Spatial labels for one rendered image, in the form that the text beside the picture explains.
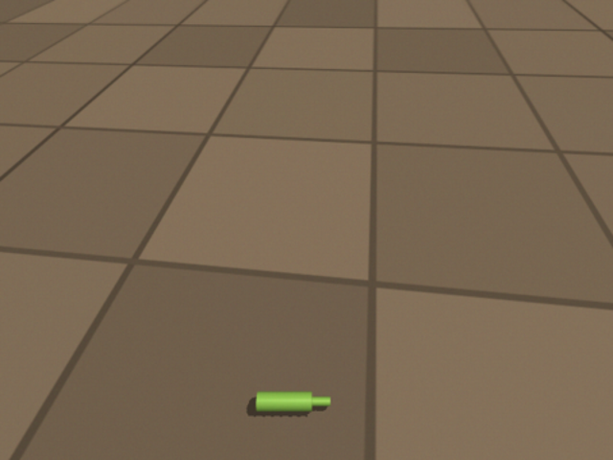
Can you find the bottle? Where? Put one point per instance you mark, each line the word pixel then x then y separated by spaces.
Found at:
pixel 288 401

